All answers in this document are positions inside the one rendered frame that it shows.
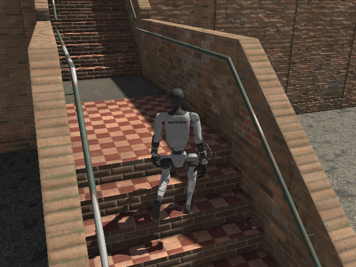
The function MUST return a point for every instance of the stairs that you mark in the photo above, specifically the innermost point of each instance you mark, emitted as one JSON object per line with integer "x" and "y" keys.
{"x": 97, "y": 36}
{"x": 219, "y": 231}

